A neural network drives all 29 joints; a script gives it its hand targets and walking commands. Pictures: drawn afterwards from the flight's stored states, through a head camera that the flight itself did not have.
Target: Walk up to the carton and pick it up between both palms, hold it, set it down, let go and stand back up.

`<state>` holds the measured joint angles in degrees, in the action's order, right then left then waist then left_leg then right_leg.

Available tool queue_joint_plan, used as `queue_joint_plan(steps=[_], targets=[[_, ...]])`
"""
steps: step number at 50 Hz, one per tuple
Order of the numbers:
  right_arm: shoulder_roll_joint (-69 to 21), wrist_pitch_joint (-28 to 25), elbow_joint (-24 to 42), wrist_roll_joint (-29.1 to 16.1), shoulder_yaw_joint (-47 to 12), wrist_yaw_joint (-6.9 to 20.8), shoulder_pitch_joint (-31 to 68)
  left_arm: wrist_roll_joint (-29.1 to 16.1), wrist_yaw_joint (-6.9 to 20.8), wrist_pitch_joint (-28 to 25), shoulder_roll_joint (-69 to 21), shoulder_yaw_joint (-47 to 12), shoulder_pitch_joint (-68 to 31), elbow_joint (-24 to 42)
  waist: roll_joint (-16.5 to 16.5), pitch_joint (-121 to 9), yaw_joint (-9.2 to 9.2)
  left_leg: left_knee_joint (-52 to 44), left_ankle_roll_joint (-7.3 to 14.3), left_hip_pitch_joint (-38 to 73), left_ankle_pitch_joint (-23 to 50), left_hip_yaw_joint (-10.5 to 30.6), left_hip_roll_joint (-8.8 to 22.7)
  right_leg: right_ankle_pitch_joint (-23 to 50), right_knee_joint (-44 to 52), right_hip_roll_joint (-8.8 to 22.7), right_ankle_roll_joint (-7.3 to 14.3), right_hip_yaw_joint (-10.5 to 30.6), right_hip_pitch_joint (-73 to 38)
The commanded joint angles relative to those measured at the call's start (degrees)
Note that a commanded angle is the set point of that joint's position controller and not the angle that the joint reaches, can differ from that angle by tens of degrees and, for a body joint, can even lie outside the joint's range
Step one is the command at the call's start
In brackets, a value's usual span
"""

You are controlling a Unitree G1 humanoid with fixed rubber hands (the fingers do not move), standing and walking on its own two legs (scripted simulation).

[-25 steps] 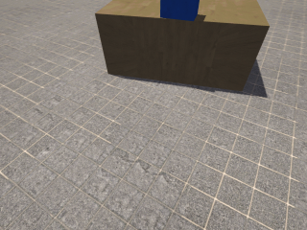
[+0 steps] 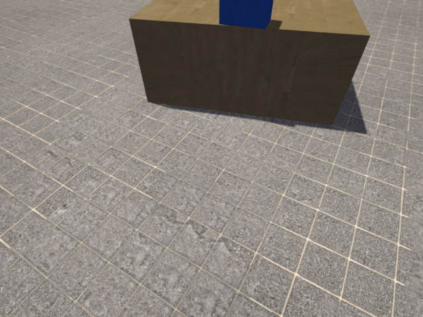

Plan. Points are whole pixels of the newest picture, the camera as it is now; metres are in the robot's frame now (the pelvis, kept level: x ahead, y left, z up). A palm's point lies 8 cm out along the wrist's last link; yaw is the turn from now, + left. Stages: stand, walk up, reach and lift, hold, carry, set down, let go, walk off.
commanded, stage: stand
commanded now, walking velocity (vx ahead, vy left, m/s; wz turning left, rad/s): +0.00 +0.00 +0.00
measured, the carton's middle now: (246, 3) +1.83 -0.16 +0.00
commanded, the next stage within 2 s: none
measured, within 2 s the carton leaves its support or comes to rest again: neither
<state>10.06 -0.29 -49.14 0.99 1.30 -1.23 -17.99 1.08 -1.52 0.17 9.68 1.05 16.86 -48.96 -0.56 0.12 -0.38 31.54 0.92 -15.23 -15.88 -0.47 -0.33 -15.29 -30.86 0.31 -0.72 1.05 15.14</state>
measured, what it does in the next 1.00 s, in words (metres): stands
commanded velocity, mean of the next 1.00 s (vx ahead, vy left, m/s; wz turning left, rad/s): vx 0.00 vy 0.00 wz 0.00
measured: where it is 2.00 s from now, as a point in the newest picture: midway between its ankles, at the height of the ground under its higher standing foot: outside the picture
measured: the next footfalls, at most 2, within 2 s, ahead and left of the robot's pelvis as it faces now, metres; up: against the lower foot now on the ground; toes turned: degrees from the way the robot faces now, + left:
none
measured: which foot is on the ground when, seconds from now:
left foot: down 0.00-1.00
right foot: down 0.00-1.00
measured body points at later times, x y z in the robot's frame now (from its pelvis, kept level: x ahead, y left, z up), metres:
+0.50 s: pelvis +0.00 +0.00 +0.00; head +0.00 +0.00 +0.45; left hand +0.02 +0.23 -0.15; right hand +0.01 -0.23 -0.15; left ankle +0.01 +0.11 -0.73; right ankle +0.01 -0.13 -0.73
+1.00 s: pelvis +0.01 +0.00 +0.01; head +0.01 +0.00 +0.46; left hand -0.01 +0.21 -0.16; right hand -0.02 -0.21 -0.15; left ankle +0.01 +0.11 -0.73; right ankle +0.01 -0.13 -0.73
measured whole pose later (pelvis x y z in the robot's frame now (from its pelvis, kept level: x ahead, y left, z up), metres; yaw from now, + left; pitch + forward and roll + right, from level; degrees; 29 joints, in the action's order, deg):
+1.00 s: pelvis +0.01 +0.00 +0.01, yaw +0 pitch -1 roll +0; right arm 7.5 -0.6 -63.2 0.6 0.1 -2.0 -19.7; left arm 0.6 -2.2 0.1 6.7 0.0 18.8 -62.6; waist -0.2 0.8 -0.3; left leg 27.1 1.1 -12.1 -14.2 -0.6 -0.6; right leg -13.5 -26.3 0.6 -1.1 1.2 11.9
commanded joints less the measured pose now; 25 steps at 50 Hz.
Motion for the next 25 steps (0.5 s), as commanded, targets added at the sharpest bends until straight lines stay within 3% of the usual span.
queue_joint_plan(steps=[1,2,4,5,6,7,13,14,19,22,25], targets=[[5.19,-0.54,0.99,-0.1,1.37,-0.28,-1.96,-0.11,-0.12,-0.68,5.72,1.45,2.78,0.76,0.74,1.01,0.56,-7.3,2.3,-0.87,3.92,5.06,3.24,3.59,6.0,2.44,2.48,3.72,-0.37],[5.19,-0.59,0.97,-0.24,1.45,-0.53,-1.87,-0.02,-0.11,-0.52,5.88,1.49,1.68,0.45,2.55,2.94,0.07,-7.37,2.22,-1.01,4.06,4.98,3.34,3.33,6.7,2.69,2.44,4.04,0.92],[5.44,-0.62,-0.15,-0.21,1.4,-0.43,-2.5,-0.01,-0.26,-0.62,4.96,1.11,2.13,-0.36,0.7,3.44,0.01,-7.84,2.25,-0.95,4.68,5.03,3.58,4.49,6.89,2.92,2.47,4.15,0.27],[5.32,-0.58,-0.57,-0.27,1.46,-0.66,-2.47,-0.14,-0.11,-0.52,5.25,1.24,3.41,-0.93,1.74,2.53,0.8,-8.29,2.34,-0.76,3.9,5.38,3.58,3.68,6.93,2.54,2.33,3.92,-0.24],[5.05,-0.4,-1.06,-0.27,1.23,-0.49,-3.15,-0.09,0.03,-0.47,4.44,1.2,2.42,-1.08,-0.03,3.0,-0.05,-9.03,2.2,-1.88,2.12,5.62,3.57,3.47,6.42,2.24,2.49,3.51,-0.57],[4.31,-0.33,-1.12,-0.23,1.08,-0.42,-2.22,-0.04,-0.09,-0.52,3.97,1.01,2.88,-1.58,0.34,2.88,0.58,-8.16,2.32,-1.01,3.35,5.03,3.19,3.4,7.23,2.96,2.67,4.32,-0.63],[5.35,-0.4,-3.6,-0.24,1.36,-0.35,-3.07,-0.01,-0.54,-0.59,4.3,0.82,2.69,-3.61,0.68,3.08,-0.26,-9.32,2.22,0.18,2.26,5.34,3.63,2.76,8.08,2.82,2.28,3.84,0.14],[5.23,-0.45,-3.91,-0.07,1.2,-0.49,-3.35,-0.17,-0.47,-0.5,4.79,0.93,3.06,-3.67,-0.86,3.23,0.16,-10.46,2.3,-0.33,1.71,6.04,4.06,3.65,7.75,2.67,2.11,3.74,-0.12],[4.26,-0.55,-5.75,-0.44,0.87,-0.56,-3.55,-0.1,-0.25,-0.59,4.08,0.62,3.5,-5.87,0.73,2.18,0.01,-10.02,2.21,-0.44,3.6,5.31,3.62,4.23,8.02,3.04,2.43,4.01,-2.47],[2.79,-0.3,-7.01,-0.43,0.38,-0.69,-3.69,-0.21,-0.29,-0.44,3.09,0.34,4.0,-6.85,-0.97,3.84,0.34,-10.59,2.35,0.9,2.4,5.29,3.78,3.57,8.54,3.04,2.19,3.8,-0.23],[3.28,-0.34,-7.51,-0.42,0.31,-0.57,-3.23,-0.25,-0.62,-0.29,2.58,0.03,3.97,-7.66,1.0,4.57,0.1,-11.1,2.35,-0.74,1.84,5.9,3.98,3.68,8.78,2.97,1.83,3.33,-1.21]])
